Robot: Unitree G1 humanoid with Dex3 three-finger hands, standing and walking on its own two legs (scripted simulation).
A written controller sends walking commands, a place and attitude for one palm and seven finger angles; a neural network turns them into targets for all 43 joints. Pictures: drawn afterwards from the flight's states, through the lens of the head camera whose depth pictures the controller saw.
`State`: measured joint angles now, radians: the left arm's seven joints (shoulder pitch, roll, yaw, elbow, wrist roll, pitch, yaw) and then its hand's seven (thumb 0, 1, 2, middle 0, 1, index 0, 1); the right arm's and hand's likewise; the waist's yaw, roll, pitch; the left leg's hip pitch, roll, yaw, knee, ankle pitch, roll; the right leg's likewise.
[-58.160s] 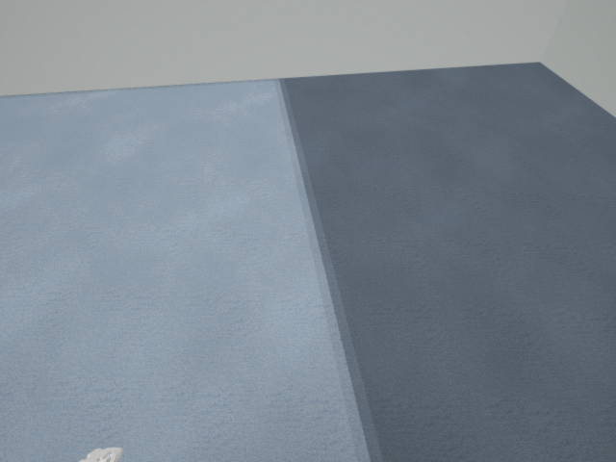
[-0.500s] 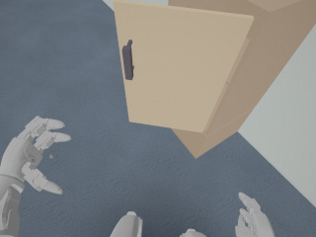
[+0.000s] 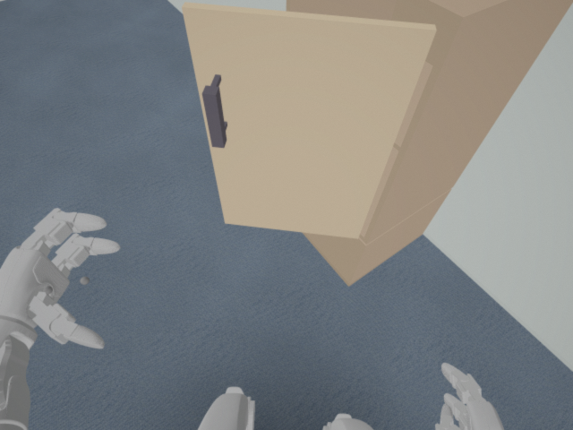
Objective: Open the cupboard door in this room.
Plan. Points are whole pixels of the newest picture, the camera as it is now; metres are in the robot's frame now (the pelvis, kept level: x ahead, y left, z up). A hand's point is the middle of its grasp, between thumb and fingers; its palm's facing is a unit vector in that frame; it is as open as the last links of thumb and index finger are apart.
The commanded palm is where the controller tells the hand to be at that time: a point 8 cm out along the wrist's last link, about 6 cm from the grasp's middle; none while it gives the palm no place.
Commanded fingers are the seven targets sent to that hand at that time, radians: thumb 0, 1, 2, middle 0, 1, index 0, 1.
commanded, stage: raise the hand with hooked fingers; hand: left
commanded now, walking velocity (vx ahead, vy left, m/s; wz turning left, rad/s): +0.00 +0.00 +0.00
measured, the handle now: (218, 111) +0.64 +0.17 +0.05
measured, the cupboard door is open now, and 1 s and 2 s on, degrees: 48 48 48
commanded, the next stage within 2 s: move the hooked fingers beside the handle in 0.08 s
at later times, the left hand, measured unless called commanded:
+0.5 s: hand (112, 243) +0.34 +0.26 +0.06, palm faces -0.09 -1.00 -0.01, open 14.0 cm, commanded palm +0.33 +0.31 +0.06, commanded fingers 0.00 -0.50 0.30 -0.30 -1.20 -0.30 -1.20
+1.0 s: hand (135, 191) +0.43 +0.25 +0.06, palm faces -0.08 -1.00 +0.01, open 14.0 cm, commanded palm +0.42 +0.31 +0.06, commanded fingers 0.00 -0.50 0.30 -0.30 -1.20 -0.30 -1.20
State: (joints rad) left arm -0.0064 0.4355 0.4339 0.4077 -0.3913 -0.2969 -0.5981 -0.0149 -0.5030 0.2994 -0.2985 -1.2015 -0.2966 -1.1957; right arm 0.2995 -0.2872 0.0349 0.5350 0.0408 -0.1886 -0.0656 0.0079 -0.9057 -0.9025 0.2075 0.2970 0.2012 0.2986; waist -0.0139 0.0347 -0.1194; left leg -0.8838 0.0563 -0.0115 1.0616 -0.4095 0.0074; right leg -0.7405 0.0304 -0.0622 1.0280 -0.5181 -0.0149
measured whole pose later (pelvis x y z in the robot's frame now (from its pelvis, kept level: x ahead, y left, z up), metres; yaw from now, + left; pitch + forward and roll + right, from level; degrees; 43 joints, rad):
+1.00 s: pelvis +0.00 +0.00 -0.02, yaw -1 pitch +19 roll -3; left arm -0.61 0.54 0.45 0.96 -0.24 -0.34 -0.56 -0.01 -0.50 0.30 -0.30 -1.20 -0.30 -1.20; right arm 0.34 -0.29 0.03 0.62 0.03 -0.06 -0.05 0.00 -0.91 -0.90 0.21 0.30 0.20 0.30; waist -0.08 0.02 -0.13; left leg -1.04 0.07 -0.01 1.14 -0.44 0.01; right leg -0.90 0.04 -0.05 1.10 -0.54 -0.01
